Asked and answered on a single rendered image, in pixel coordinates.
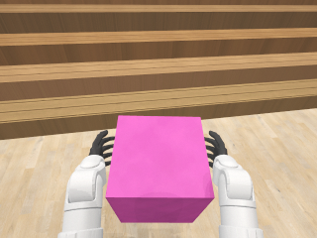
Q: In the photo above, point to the carton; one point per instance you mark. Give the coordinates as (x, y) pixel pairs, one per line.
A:
(159, 171)

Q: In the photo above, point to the robot left forearm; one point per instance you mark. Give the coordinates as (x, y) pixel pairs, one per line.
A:
(84, 200)

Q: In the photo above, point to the robot right hand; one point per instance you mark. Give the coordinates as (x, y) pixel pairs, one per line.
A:
(218, 149)

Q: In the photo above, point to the robot right forearm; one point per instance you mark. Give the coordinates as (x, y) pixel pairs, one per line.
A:
(237, 200)

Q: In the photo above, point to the robot left hand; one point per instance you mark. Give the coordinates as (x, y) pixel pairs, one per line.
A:
(98, 148)

